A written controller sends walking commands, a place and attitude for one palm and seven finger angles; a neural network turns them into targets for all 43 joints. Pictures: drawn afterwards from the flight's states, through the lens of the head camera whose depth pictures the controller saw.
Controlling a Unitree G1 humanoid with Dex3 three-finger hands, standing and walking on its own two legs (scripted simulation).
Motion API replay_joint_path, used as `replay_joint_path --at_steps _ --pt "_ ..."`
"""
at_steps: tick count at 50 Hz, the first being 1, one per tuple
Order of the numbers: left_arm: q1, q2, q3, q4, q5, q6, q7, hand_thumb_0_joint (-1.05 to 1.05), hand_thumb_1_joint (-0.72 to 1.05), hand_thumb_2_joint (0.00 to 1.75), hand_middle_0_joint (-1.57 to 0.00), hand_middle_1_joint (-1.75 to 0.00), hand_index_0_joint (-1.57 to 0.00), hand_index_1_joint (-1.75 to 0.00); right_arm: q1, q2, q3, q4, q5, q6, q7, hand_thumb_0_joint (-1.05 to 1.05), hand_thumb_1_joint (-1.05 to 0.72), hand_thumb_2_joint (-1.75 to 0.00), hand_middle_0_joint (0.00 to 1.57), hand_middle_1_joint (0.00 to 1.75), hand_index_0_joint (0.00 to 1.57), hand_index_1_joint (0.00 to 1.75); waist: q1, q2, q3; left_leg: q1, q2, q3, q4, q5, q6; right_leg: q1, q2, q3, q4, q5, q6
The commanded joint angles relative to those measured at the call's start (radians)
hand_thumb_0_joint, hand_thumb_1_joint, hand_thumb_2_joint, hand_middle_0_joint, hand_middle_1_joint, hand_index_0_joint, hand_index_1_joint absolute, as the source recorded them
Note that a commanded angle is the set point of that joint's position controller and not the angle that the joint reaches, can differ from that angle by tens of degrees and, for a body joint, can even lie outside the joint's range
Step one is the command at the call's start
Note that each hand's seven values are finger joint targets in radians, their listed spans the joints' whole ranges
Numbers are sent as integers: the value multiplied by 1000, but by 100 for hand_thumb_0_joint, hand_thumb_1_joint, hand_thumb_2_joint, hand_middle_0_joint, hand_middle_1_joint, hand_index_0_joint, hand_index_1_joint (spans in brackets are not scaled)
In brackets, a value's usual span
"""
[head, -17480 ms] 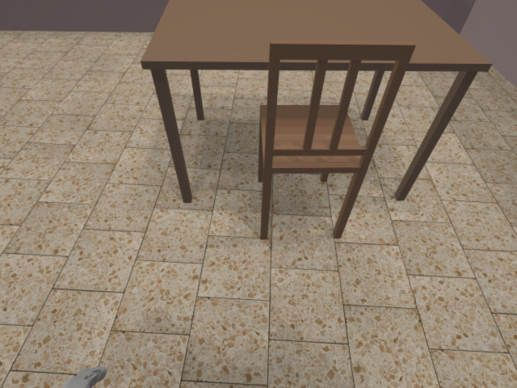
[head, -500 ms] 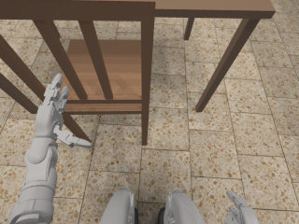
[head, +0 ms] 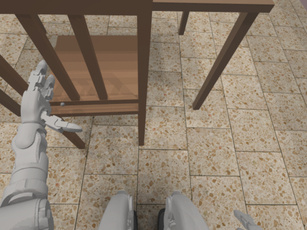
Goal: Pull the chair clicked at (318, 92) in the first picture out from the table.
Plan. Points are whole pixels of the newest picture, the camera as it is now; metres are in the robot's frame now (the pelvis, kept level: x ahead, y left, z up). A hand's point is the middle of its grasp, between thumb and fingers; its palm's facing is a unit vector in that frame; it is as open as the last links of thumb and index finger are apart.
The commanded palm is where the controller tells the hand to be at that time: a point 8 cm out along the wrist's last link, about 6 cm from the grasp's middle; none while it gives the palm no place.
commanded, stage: push the fingers through the gap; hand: left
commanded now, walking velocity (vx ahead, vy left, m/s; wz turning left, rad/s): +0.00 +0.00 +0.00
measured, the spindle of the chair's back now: (57, 67) +0.51 +0.25 +0.05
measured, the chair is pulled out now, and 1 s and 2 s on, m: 0.00 0.00 0.01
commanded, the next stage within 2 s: hook a spindle and tug to test in 0.88 s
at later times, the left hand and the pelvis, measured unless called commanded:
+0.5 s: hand (68, 86) +0.47 +0.22 +0.02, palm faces +0.06 -1.00 -0.04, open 16.9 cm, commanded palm +0.45 +0.26 +0.02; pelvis +0.00 +0.02 +0.00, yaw -1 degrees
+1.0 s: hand (69, 86) +0.48 +0.22 +0.02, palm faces +0.09 -0.99 -0.06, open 16.9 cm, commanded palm +0.45 +0.26 +0.02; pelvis +0.01 +0.00 +0.00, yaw -1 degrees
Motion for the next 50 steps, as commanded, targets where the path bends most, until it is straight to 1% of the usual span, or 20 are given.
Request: replay_joint_path --at_steps 1,5,9,10,12,15,16,19,21,22,25,27,31,33,34,39,40,41,46,50 --pt "-321 244 35 -232 -12 -90 12 0 -50 30 -6 -8 -6 -8 108 -167 -65 -78 -2 -26 -4 0 -90 -90 20 30 20 30 -9 113 -505 436 8 -134 -157 412 -50 180 11 114 -142 264 25" --pt "-311 258 64 -146 -4 -78 29 0 -50 30 -6 -8 -6 -8 113 -168 -62 -70 -3 -12 0 0 -90 -90 20 30 20 30 -9 64 -447 357 6 -125 -158 361 -46 199 10 116 -148 246 29" --pt "-403 255 49 -76 18 -80 34 0 -50 30 -6 -8 -6 -8 118 -172 -58 -62 -6 3 1 0 -90 -90 20 30 20 30 -33 80 -413 337 7 -129 -153 306 -44 136 9 111 -144 189 29" --pt "-424 283 68 -90 19 -88 35 0 -50 30 -6 -8 -6 -8 122 -176 -58 -62 -8 5 1 0 -90 -90 20 30 20 30 -25 92 -433 353 8 -132 -152 322 -46 142 10 112 -140 197 26" --pt "-467 246 23 -106 29 -104 32 0 -50 30 -6 -8 -6 -8 127 -176 -61 -64 -10 8 4 0 -90 -90 20 30 20 30 -34 139 -468 441 15 -155 -161 362 -59 88 11 100 -136 192 23" --pt "-510 247 10 -120 35 -116 34 0 -50 30 -6 -8 -6 -8 142 -182 -66 -54 -16 16 8 0 -90 -90 20 30 20 30 -39 171 -517 524 25 -184 -158 435 -79 52 13 89 -128 204 21" --pt "-524 219 -11 -97 34 -113 34 0 -50 30 -6 -8 -6 -8 148 -183 -66 -50 -16 19 9 0 -90 -90 20 30 20 30 -54 168 -512 540 30 -203 -158 446 -83 13 14 81 -121 195 22" --pt "-542 248 24 9 42 -93 48 0 -50 30 -6 -8 -6 -8 155 -187 -63 -36 -16 37 7 0 -90 -90 20 30 20 30 -63 102 -449 455 25 -194 -160 359 -71 19 13 82 -128 166 27" --pt "-574 265 35 10 52 -93 61 0 -50 30 -6 -8 -6 -8 162 -189 -60 -41 -18 44 6 0 -90 -90 20 30 20 30 -60 123 -466 463 25 -200 -162 380 -74 15 12 78 -116 172 24" --pt "-582 283 49 -17 57 -99 68 0 -50 30 -6 -8 -6 -8 163 -189 -62 -45 -22 48 8 0 -90 -90 20 30 20 30 -46 164 -509 494 25 -202 -161 414 -83 16 9 78 -112 182 23" --pt "-568 263 36 -26 67 -107 84 0 -50 30 -6 -8 -6 -8 170 -180 -63 -52 -26 62 20 0 -90 -90 20 30 20 30 -46 152 -533 528 30 -205 -158 468 -89 31 15 79 -121 206 25" --pt "-524 282 57 -30 71 -112 95 0 -50 30 -6 -8 -6 -8 174 -183 -63 -59 -26 73 25 0 -90 -90 20 30 20 30 -37 142 -555 537 35 -207 -157 503 -91 44 16 78 -118 222 26" --pt "-508 264 44 -8 77 -99 101 0 -50 30 -6 -8 -6 -8 175 -175 -59 -65 -21 94 29 0 -90 -90 20 30 20 30 -47 92 -519 458 27 -176 -153 461 -70 97 19 88 -124 244 29" --pt "-534 261 38 2 80 -101 103 0 -50 30 -6 -8 -6 -8 172 -174 -59 -59 -20 100 29 0 -90 -90 20 30 20 30 -57 103 -489 434 24 -164 -154 414 -62 92 19 94 -136 229 31" --pt "-548 291 58 -9 81 -107 105 0 -50 30 -6 -8 -6 -8 177 -177 -59 -58 -21 102 27 0 -90 -90 20 30 20 30 -52 100 -487 426 23 -166 -157 409 -63 102 18 95 -134 228 29" --pt "-534 286 50 -71 73 -138 102 0 -50 30 -6 -8 -6 -8 171 -169 -60 -57 -23 101 29 0 -90 -90 20 30 20 30 -44 150 -546 485 19 -156 -151 462 -65 130 22 104 -143 268 27" --pt "-531 297 58 -60 73 -137 103 0 -50 30 -6 -8 -6 -8 173 -170 -59 -53 -24 103 27 0 -90 -90 20 30 20 30 -47 133 -533 473 22 -157 -151 465 -65 137 22 102 -140 275 27" --pt "-531 269 33 -54 74 -137 99 0 -50 30 -6 -8 -6 -8 173 -168 -58 -53 -22 103 28 0 -90 -90 20 30 20 30 -56 132 -522 475 22 -157 -151 468 -63 123 23 101 -140 273 29" --pt "-530 305 62 44 72 -115 79 0 -50 30 -6 -8 -6 -8 169 -171 -51 -49 -18 109 21 0 -90 -90 20 30 20 30 -63 83 -443 342 10 -127 -142 362 -39 165 19 119 -150 256 30" --pt "-524 318 70 -26 60 -133 62 0 -50 30 -8 -13 -8 -13 160 -169 -53 -64 -20 107 22 0 -90 -90 20 30 20 30 -41 142 -537 410 9 -125 -134 443 -44 194 19 123 -141 313 28"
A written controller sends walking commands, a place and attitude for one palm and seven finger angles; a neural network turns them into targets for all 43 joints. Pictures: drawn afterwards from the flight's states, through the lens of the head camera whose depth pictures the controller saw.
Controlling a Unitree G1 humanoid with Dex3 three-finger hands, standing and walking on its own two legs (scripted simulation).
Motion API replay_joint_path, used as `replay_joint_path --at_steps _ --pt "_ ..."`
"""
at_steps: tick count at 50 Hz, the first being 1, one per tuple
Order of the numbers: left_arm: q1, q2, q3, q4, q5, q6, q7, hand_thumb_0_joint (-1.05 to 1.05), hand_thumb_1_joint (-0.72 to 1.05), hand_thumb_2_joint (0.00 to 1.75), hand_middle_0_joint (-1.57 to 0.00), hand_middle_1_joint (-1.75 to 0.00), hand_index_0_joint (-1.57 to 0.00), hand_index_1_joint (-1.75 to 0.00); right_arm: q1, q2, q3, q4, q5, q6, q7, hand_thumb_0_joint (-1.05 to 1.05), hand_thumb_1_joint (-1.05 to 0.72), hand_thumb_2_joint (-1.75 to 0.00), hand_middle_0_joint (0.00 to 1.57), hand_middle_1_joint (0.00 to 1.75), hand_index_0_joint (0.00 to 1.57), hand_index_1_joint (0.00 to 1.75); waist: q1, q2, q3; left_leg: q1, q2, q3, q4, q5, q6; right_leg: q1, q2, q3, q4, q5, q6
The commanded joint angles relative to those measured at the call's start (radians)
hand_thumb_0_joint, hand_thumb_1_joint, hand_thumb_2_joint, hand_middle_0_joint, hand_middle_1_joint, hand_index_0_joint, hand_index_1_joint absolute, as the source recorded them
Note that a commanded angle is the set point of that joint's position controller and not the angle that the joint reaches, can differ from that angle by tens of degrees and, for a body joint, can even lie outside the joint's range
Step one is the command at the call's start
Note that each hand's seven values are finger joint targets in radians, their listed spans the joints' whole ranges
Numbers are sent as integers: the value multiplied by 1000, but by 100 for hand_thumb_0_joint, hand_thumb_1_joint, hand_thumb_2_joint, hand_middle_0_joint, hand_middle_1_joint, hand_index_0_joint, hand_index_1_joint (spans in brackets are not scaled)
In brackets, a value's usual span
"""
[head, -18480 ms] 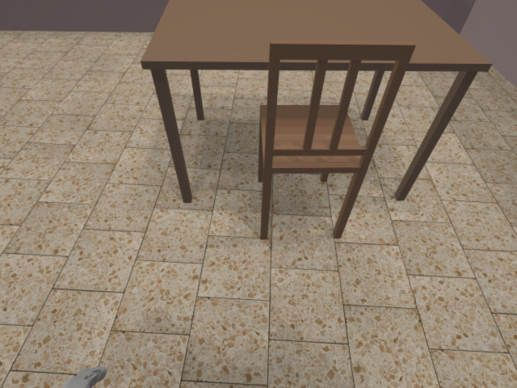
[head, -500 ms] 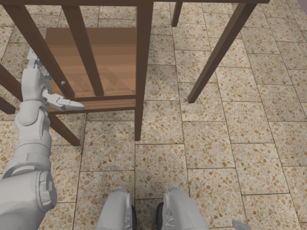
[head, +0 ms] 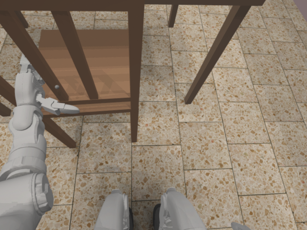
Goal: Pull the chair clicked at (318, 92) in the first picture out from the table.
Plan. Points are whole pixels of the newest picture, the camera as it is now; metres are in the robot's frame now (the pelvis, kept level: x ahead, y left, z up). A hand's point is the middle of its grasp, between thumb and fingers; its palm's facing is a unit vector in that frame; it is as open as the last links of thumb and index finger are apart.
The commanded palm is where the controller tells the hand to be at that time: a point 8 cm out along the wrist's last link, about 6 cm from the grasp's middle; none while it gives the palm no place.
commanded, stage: hook a spindle and tug to test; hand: left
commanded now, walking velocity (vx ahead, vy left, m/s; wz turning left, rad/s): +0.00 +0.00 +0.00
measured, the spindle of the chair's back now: (42, 67) +0.50 +0.25 +0.05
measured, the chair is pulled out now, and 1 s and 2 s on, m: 0.00 0.01 0.07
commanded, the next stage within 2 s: step backward, pulling the chair out in 1.48 s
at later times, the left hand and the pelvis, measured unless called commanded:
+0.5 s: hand (53, 87) +0.46 +0.23 +0.02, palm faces +0.09 -1.00 -0.04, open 12.8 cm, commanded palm +0.44 +0.26 +0.02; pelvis +0.00 +0.00 +0.00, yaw +0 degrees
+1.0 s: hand (55, 87) +0.46 +0.23 +0.02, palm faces +0.10 -0.99 -0.02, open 5.7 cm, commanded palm +0.43 +0.26 +0.02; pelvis +0.01 +0.02 +0.01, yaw -1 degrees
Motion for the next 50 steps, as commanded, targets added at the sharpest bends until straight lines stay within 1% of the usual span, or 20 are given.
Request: replay_joint_path --at_steps 1,4,6,8,9,11,12,13,14,18,20,21,24,28,32,36,39,45,47,50 --pt "-339 231 7 -242 -29 -83 -13 0 -50 30 -10 -19 -10 -19 140 -173 -66 -54 2 -18 -10 0 -90 -90 20 30 20 30 -7 147 -534 453 6 -129 -127 457 -50 196 12 115 -123 309 22" --pt "-318 253 34 -223 -37 -77 -17 0 -50 30 -15 -35 -15 -35 140 -178 -65 -46 2 -16 -10 0 -90 -90 20 30 20 30 -1 116 -516 420 5 -127 -119 445 -47 211 11 117 -125 310 25" --pt "-333 253 32 -187 -37 -65 -21 0 -50 30 -18 -46 -18 -46 142 -177 -64 -44 4 -15 -16 0 -90 -90 20 30 20 30 -19 76 -485 361 2 -117 -113 406 -37 226 11 125 -128 306 28" --pt "-317 295 72 -191 -38 -60 -24 0 -50 30 -22 -57 -22 -57 140 -179 -63 -51 4 -15 -17 0 -90 -90 20 30 20 30 2 86 -501 340 -1 -109 -111 407 -37 259 8 132 -123 319 28" --pt "-299 285 65 -188 -38 -57 -27 0 -50 30 -24 -63 -24 -63 135 -177 -61 -57 5 -15 -16 0 -90 -90 20 30 20 30 8 101 -507 339 -3 -106 -112 407 -38 263 8 133 -123 320 27" --pt "-351 239 14 -239 -37 -68 -33 0 -50 30 -27 -74 -27 -74 129 -170 -61 -59 5 -19 -14 0 -90 -90 20 30 20 30 -7 145 -519 392 0 -115 -115 425 -39 223 9 126 -120 313 25" --pt "-353 238 13 -242 -36 -71 -33 0 -50 30 -29 -79 -29 -79 130 -174 -64 -55 5 -19 -14 0 -90 -90 20 30 20 30 -9 138 -523 422 5 -125 -117 431 -44 200 10 119 -122 302 25" --pt "-355 254 22 -262 -37 -75 -33 0 -50 30 -31 -85 -31 -85 131 -176 -64 -53 3 -21 -14 0 -90 -90 20 30 20 30 0 167 -541 437 5 -125 -114 446 -46 200 10 119 -119 306 23" --pt "-344 276 44 -272 -41 -76 -30 0 -50 30 -32 -90 -32 -90 135 -180 -66 -51 1 -20 -14 0 -90 -90 20 30 20 30 1 152 -557 449 7 -130 -114 462 -48 207 12 116 -118 315 23" --pt "-283 232 26 -250 -52 -58 -32 0 -28 40 -39 -112 -39 -112 133 -175 -66 -54 6 -20 -13 0 -90 -90 20 30 20 30 4 122 -541 437 5 -130 -122 468 -48 220 11 112 -125 322 26" --pt "-307 219 10 -227 -51 -44 -33 0 -16 44 -43 -123 -43 -123 133 -175 -65 -48 8 -20 -14 0 -90 -90 20 30 20 30 -11 102 -502 396 3 -122 -122 422 -42 218 10 116 -132 303 28" --pt "-298 240 34 -212 -51 -42 -29 0 -11 47 -45 -129 -45 -129 139 -178 -65 -48 7 -21 -16 0 -90 -90 20 30 20 30 -7 80 -495 385 4 -126 -123 415 -41 215 11 112 -126 294 27" --pt "-293 230 19 -243 -43 -49 -24 0 6 54 -50 -145 -50 -145 132 -176 -66 -54 6 -22 -13 0 -90 -90 20 30 20 30 2 131 -507 433 6 -130 -134 435 -50 193 10 108 -128 289 23" --pt "-311 169 -37 -259 -38 -60 -11 0 28 64 -50 -145 -50 -145 131 -175 -68 -49 4 -22 -7 0 -90 -90 20 30 20 30 -11 154 -493 507 18 -160 -148 458 -67 110 13 87 -127 246 20" --pt "-294 215 5 -262 -32 -68 6 0 51 73 -50 -145 -50 -145 140 -184 -73 -50 1 -19 -6 0 -90 -90 20 30 20 30 2 140 -519 510 17 -162 -150 475 -70 132 13 88 -122 256 19" --pt "-304 183 -25 -264 -23 -70 7 0 73 83 -50 -145 -50 -145 140 -180 -71 -52 0 -13 -3 0 -90 -90 20 30 20 30 -4 157 -508 534 22 -176 -155 503 -80 103 14 79 -117 248 17" --pt "-268 182 -18 -286 -29 -64 11 0 90 90 -50 -145 -50 -145 140 -178 -76 -56 1 -6 -2 0 -90 -90 20 30 20 30 6 160 -529 567 27 -179 -159 554 -90 115 13 78 -124 265 19" --pt "-193 109 -63 -338 -39 -51 21 0 90 90 -50 -145 -50 -145 136 -169 -83 -66 4 -1 8 0 -90 -90 20 30 20 30 13 163 -529 617 37 -192 -176 599 -103 106 15 70 -137 260 20" --pt "-186 137 -44 -330 -32 -52 30 0 90 90 -50 -145 -50 -145 137 -174 -83 -63 4 1 7 0 -90 -90 20 30 20 30 14 138 -503 597 40 -195 -181 587 -105 100 14 67 -131 253 20" --pt "-159 123 -56 -374 -25 -59 41 0 90 90 -50 -145 -50 -145 133 -166 -84 -69 3 1 12 0 -90 -90 20 30 20 30 24 158 -515 606 36 -183 -181 610 -106 123 14 71 -133 272 19"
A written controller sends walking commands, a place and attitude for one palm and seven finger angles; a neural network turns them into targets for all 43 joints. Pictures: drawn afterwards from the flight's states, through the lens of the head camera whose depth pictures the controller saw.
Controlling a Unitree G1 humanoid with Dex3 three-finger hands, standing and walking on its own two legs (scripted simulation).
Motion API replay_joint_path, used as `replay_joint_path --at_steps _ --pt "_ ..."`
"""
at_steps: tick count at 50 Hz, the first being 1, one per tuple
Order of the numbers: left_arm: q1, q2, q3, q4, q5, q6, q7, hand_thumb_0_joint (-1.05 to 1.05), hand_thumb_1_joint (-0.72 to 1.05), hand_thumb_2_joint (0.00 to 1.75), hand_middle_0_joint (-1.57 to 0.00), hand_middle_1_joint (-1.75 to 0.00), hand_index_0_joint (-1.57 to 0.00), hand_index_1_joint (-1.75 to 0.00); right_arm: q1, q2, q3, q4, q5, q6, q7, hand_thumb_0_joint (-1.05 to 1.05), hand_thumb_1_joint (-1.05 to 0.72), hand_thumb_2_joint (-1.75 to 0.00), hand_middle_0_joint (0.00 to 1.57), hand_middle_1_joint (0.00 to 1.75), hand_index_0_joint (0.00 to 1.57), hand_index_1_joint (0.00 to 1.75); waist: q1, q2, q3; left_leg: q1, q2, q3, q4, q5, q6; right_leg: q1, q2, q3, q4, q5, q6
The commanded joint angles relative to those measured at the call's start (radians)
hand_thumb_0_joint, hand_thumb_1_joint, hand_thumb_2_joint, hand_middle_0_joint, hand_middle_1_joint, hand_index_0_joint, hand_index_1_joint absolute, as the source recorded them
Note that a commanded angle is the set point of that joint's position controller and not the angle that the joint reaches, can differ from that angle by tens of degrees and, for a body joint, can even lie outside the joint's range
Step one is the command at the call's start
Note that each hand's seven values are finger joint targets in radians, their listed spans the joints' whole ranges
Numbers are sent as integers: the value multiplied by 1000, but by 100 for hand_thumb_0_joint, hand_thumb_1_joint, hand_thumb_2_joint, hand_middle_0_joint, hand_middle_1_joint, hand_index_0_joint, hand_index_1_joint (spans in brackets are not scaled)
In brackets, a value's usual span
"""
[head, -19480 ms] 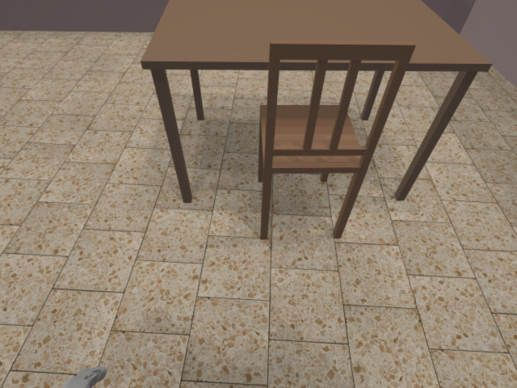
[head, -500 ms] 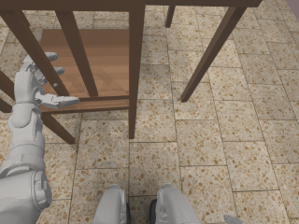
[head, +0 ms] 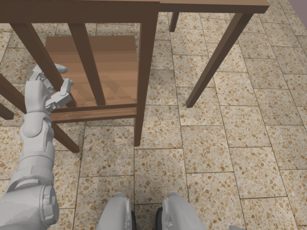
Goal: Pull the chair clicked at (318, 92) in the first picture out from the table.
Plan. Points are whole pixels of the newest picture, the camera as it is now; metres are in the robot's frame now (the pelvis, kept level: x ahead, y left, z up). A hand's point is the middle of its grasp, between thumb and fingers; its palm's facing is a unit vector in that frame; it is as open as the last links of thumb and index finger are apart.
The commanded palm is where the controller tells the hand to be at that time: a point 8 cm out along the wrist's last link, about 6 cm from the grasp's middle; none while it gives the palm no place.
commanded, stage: hook a spindle and tug to test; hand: left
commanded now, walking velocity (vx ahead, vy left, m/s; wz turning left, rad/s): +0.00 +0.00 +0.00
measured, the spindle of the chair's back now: (53, 75) +0.48 +0.24 +0.04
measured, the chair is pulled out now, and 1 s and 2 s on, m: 0.01 0.07 0.22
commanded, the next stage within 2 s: step backward, pulling the chair out in 0.48 s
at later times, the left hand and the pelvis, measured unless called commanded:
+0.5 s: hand (68, 104) +0.42 +0.20 +0.01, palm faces +0.12 -0.99 -0.04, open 5.8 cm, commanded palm +0.39 +0.24 +0.01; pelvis +0.00 -0.02 +0.00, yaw +1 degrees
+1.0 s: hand (76, 109) +0.40 +0.17 +0.03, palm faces +0.18 -0.97 -0.14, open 5.5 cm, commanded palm +0.37 +0.22 +0.03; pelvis +0.00 -0.01 +0.08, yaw +4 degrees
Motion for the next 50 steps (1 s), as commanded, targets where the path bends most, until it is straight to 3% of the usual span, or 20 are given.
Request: replay_joint_path --at_steps 1,7,9,12,13,19,24,28,29,30,31,32,33,35,37,38,41,43,47,50 --pt "-226 177 -18 -273 5 -89 -8 0 90 90 -50 -145 -50 -145 118 -183 -74 -69 1 -22 -5 0 -90 -90 20 30 20 30 21 159 -518 599 47 -204 -152 646 -132 82 17 51 -83 266 -12" --pt "-160 142 -40 -321 2 -84 2 0 90 90 -50 -145 -50 -145 105 -176 -79 -73 5 -28 -1 0 -90 -90 20 30 20 30 25 158 -496 596 48 -196 -155 654 -135 90 15 53 -89 276 -10" --pt "-170 163 -25 -311 4 -84 6 0 90 90 -50 -145 -50 -145 105 -176 -79 -66 5 -30 -5 0 -90 -90 20 30 20 30 19 108 -480 550 42 -182 -149 612 -124 120 16 58 -90 287 -8" --pt "-182 134 -48 -310 5 -90 1 0 90 90 -50 -145 -50 -145 91 -169 -75 -67 6 -40 -8 0 -90 -90 20 30 20 30 14 133 -458 533 35 -175 -146 582 -120 108 13 61 -86 279 -9" --pt "-163 166 -18 -303 7 -90 2 0 90 90 -50 -145 -50 -145 94 -174 -77 -67 6 -41 -9 0 -90 -90 20 30 20 30 28 129 -459 527 35 -176 -148 578 -122 115 12 62 -83 275 -11" --pt "-150 138 -39 -316 -4 -87 -11 0 90 90 -50 -145 -50 -145 75 -169 -74 -76 8 -56 -16 0 -90 -90 20 30 20 30 32 116 -483 505 25 -160 -141 542 -109 148 9 71 -82 289 -10" --pt "-175 163 -22 -304 -12 -81 -24 0 90 90 -50 -145 -50 -145 62 -168 -69 -73 11 -68 -24 0 -90 -90 20 30 20 30 23 73 -466 425 12 -136 -127 459 -85 192 8 88 -85 301 -6" --pt "-191 192 0 -305 -14 -87 -34 0 90 90 -50 -145 -50 -145 62 -169 -67 -69 11 -81 -31 0 -90 -90 20 30 20 30 30 104 -480 420 9 -131 -121 451 -81 196 6 97 -80 303 -8" --pt "-257 156 -43 -353 -19 -92 -35 0 90 90 -50 -145 -50 -145 56 -161 -66 -72 12 -85 -32 0 -90 -90 20 30 20 30 16 123 -499 442 9 -130 -121 454 -80 197 3 99 -86 308 -7" --pt "-381 469 35 -477 98 27 110 0 90 90 -50 -145 -50 -145 106 -153 -69 -130 66 -19 -58 0 -90 -90 20 30 20 30 89 183 -742 708 24 -109 -306 425 -67 632 -89 211 -273 346 -23" --pt "-384 397 -18 -508 101 93 170 0 90 90 -50 -145 -50 -145 122 -131 -67 -158 74 -10 -80 0 -90 -90 20 30 20 30 65 214 -708 753 12 -102 -346 466 -68 660 -80 193 -324 471 -16" --pt "-298 348 -42 -492 100 138 198 0 90 90 -50 -145 -50 -145 128 -141 -71 -154 76 -10 -94 0 -90 -90 20 30 20 30 64 166 -658 736 14 -109 -361 498 -68 679 -87 183 -328 563 -8" --pt "-220 291 -69 -421 107 184 219 0 90 90 -50 -145 -50 -145 95 -138 -67 -149 79 2 -105 0 -90 -90 20 30 20 30 60 159 -602 705 22 -118 -383 516 -65 659 -95 177 -325 584 -4" --pt "-122 183 -143 -254 119 261 255 0 90 90 -50 -145 -50 -145 87 -139 -57 -116 84 30 -117 0 -90 -90 20 30 20 30 47 51 -427 599 41 -131 -431 446 -49 686 -114 180 -373 564 22" --pt "-159 165 -163 -128 125 286 282 0 90 90 -50 -145 -50 -145 93 -160 -52 -87 80 40 -129 0 -90 -90 20 30 20 30 39 20 -322 617 69 -161 -497 503 -45 678 -121 154 -406 575 26" --pt "-191 168 -171 -91 128 289 291 0 90 90 -50 -145 -50 -145 92 -167 -49 -75 78 43 -132 0 -90 -90 20 30 20 30 40 44 -297 640 81 -171 -522 550 -43 680 -123 156 -424 587 30" --pt "-306 176 -177 -34 131 251 302 0 90 90 -50 -145 -50 -145 106 -176 -54 -31 73 40 -145 0 -90 -90 20 30 20 30 44 94 -284 752 109 -194 -560 741 -42 676 -125 157 -456 655 35" --pt "-324 139 -203 -3 130 230 296 0 90 90 -50 -145 -50 -145 112 -169 -59 -3 71 29 -147 0 -90 -90 20 30 20 30 48 154 -287 838 132 -214 -577 875 -43 645 -116 161 -464 620 33" --pt "-309 95 -234 -8 126 201 276 0 90 90 -50 -145 -50 -145 103 -158 -74 30 65 7 -145 0 -90 -90 20 30 20 30 58 257 -325 1035 177 -264 -612 1108 -54 573 -89 162 -459 359 20" --pt "-274 63 -246 -29 119 195 266 0 90 90 -50 -145 -50 -145 77 -154 -80 25 58 -10 -139 0 -90 -90 20 30 20 30 67 252 -323 1076 207 -288 -650 1106 -57 567 -75 163 -439 225 12"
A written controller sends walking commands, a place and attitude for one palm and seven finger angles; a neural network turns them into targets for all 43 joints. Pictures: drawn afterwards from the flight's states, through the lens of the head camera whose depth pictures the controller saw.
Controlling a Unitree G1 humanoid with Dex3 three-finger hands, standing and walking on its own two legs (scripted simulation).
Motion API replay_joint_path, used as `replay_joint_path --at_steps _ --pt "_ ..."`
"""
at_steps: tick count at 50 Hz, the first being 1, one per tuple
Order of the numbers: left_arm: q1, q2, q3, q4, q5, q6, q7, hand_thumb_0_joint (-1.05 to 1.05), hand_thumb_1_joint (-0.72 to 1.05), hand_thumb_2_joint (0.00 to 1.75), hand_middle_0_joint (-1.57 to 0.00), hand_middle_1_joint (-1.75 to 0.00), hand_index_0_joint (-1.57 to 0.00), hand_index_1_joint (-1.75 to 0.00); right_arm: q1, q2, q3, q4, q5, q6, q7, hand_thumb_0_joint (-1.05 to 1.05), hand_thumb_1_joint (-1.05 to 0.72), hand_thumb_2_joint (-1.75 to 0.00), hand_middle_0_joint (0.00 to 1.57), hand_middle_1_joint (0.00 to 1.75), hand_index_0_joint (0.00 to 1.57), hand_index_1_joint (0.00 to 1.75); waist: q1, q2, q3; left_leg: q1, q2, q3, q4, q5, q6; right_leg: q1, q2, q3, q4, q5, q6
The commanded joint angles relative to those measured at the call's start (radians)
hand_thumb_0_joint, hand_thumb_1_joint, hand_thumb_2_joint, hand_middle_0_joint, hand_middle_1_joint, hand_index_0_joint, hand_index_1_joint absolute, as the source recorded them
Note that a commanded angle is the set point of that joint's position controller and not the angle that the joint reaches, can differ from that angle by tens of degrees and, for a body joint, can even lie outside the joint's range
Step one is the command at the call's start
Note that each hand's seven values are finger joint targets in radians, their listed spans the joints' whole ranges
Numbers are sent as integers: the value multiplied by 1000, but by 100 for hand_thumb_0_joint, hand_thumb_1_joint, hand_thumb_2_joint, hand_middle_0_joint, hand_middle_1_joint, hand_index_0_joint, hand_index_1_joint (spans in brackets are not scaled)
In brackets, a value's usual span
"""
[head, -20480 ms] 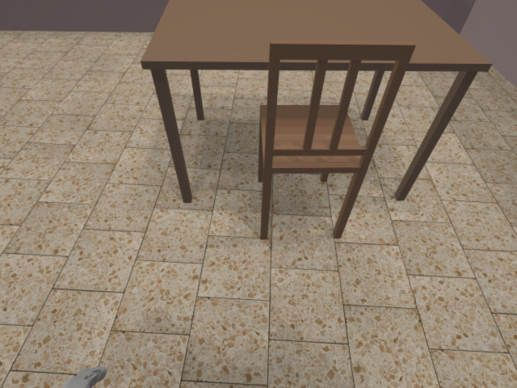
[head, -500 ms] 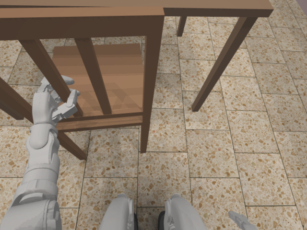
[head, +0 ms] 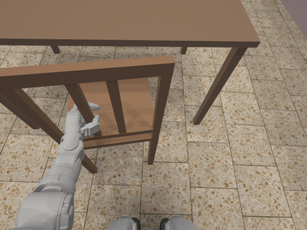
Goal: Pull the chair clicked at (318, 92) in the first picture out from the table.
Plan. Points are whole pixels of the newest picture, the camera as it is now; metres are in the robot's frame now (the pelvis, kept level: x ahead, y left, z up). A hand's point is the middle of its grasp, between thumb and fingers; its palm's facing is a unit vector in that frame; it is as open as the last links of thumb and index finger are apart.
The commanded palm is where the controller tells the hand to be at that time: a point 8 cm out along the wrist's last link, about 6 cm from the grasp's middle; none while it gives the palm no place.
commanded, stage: step backward, pulling the chair out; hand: left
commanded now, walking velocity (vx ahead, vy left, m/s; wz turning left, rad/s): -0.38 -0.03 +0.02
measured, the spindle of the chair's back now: (87, 114) +0.44 +0.19 -0.04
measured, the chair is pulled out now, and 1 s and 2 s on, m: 0.07 0.22 0.43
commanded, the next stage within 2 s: none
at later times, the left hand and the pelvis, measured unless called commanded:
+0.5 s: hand (111, 156) +0.31 +0.11 -0.05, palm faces +0.01 -0.99 -0.17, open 5.3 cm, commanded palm +0.32 +0.16 -0.05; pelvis -0.06 -0.01 +0.01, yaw +1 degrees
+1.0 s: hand (102, 176) +0.26 +0.12 -0.05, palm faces +0.07 -0.97 -0.21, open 5.7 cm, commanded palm +0.26 +0.17 -0.05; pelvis -0.12 -0.04 +0.00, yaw -2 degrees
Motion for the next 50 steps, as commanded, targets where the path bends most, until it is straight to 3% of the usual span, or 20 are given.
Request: replay_joint_path --at_steps 1,3,6,9,11,14,21,24,27,29,30,31,32,33,37,41,43,47,49,50 --pt "-274 192 -28 -204 44 -34 5 0 90 90 -50 -145 -50 -145 85 -134 -54 -42 -9 -37 -4 0 -90 -90 20 30 20 30 37 284 -481 542 276 -298 -104 885 -37 64 -53 104 42 27 -2" --pt "-259 183 -32 -232 41 -36 1 0 90 90 -50 -145 -50 -145 70 -131 -53 -46 -10 -42 -2 0 -90 -90 20 30 20 30 40 241 -482 520 284 -296 -110 854 -34 102 -56 113 33 32 -6" --pt "-238 198 -19 -241 34 -33 0 0 90 90 -50 -145 -50 -145 48 -141 -55 -52 2 -51 -12 0 -90 -90 20 30 20 30 47 124 -471 391 272 -268 -114 660 -22 227 -70 126 -8 183 -12" --pt "-255 197 -33 -238 29 -33 3 0 90 90 -50 -145 -50 -145 43 -139 -54 -44 16 -64 -22 0 -90 -90 20 30 20 30 39 41 -474 285 222 -205 -91 432 -42 308 -119 164 -64 421 -21" --pt "-258 216 -34 -214 28 -27 11 0 90 90 -50 -145 -50 -145 53 -147 -54 -35 21 -74 -28 0 -90 -90 20 30 20 30 29 21 -471 271 183 -177 -72 324 -57 308 -159 191 -96 467 -32" --pt "-305 207 -63 -199 29 -30 20 0 90 90 -50 -145 -50 -145 44 -139 -45 -13 26 -92 -28 0 -90 -90 20 30 20 30 24 65 -440 273 148 -156 -68 203 -63 265 -189 209 -145 365 -23" --pt "-303 203 -95 -178 16 -23 38 0 90 90 -50 -145 -50 -145 12 -147 -36 2 46 -129 -25 0 -90 -90 20 30 20 30 29 -33 -321 296 67 -110 -38 -61 -75 231 -283 280 -355 42 -19" --pt "-293 147 -139 -203 12 -29 34 0 90 90 -50 -145 -50 -145 -1 -144 -28 10 46 -150 -30 0 -90 -90 20 30 20 30 36 -31 -328 333 79 -115 -95 -9 -69 250 -260 221 -336 49 -20" --pt "-291 118 -164 -215 10 -38 33 0 90 90 -50 -145 -50 -145 -14 -153 -23 9 46 -166 -46 0 -90 -90 20 30 20 30 42 26 -330 357 145 -175 -205 109 -48 237 -153 121 -220 81 2" --pt "-291 79 -190 -226 2 -39 25 0 90 90 -50 -145 -50 -145 -35 -150 -21 -11 46 -170 -47 0 -90 -90 20 30 20 30 55 58 -324 329 205 -229 -273 51 -19 240 -98 102 -127 -16 3" --pt "-302 65 -199 -221 -1 -38 23 0 90 90 -50 -145 -50 -145 -41 -151 -20 -12 43 -173 -43 0 -90 -90 20 30 20 30 54 61 -298 331 238 -276 -317 -69 -12 201 -80 100 -91 -120 -6" --pt "-319 66 -196 -250 0 -40 22 0 90 90 -50 -145 -50 -145 -51 -158 -18 -17 32 -176 -47 0 -90 -90 20 30 20 30 56 148 -291 362 278 -360 -388 -144 -3 148 -57 96 -4 -144 -9" --pt "-324 63 -190 -250 6 -34 22 0 90 90 -50 -145 -50 -145 -54 -153 -16 -11 23 -175 -48 0 -90 -90 20 30 20 30 62 188 -287 386 313 -426 -422 -154 3 102 -41 99 95 -145 -13" --pt "-326 71 -181 -259 6 -30 22 0 90 90 -50 -145 -50 -145 -58 -142 -16 -8 13 -174 -49 0 -90 -90 20 30 20 30 67 187 -301 433 339 -441 -415 -74 11 75 -47 116 169 -153 -15" --pt "-317 77 -163 -237 16 -30 28 0 90 90 -50 -145 -50 -145 -37 -121 -8 6 -13 -189 -47 0 -90 -90 20 30 20 30 62 111 -333 575 373 -367 -316 295 44 67 -49 123 196 -206 -1" --pt "-318 103 -133 -218 35 -33 33 0 90 90 -50 -145 -50 -145 -25 -127 -11 19 -28 -208 -49 0 -90 -90 20 30 20 30 57 158 -322 574 366 -322 -301 288 49 123 -44 94 135 -209 5" --pt "-312 105 -125 -213 40 -30 33 0 90 90 -50 -145 -50 -145 -21 -124 -11 30 -29 -212 -45 0 -90 -90 20 30 20 30 58 223 -332 599 345 -298 -281 303 42 134 -36 73 85 -200 9" --pt "-288 144 -85 -196 42 -27 28 0 90 90 -50 -145 -50 -145 -27 -124 -14 37 -24 -216 -41 0 -90 -90 20 30 20 30 73 261 -355 591 299 -242 -194 329 14 213 -27 34 -98 -95 14" --pt "-290 169 -71 -204 40 -35 18 0 90 90 -50 -145 -50 -145 -36 -120 -21 42 -17 -216 -38 0 -90 -90 20 30 20 30 75 191 -357 536 235 -169 -110 266 -34 287 -64 59 -260 102 5" --pt "-293 206 -58 -204 44 -39 16 0 90 90 -50 -145 -50 -145 -40 -111 -25 40 -16 -213 -39 0 -90 -90 20 30 20 30 65 65 -345 462 170 -97 -43 176 -75 319 -148 139 -299 268 -16"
